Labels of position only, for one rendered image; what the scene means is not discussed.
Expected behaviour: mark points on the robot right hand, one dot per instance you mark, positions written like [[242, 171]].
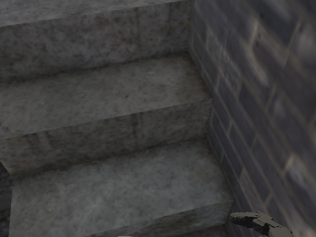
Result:
[[261, 223]]

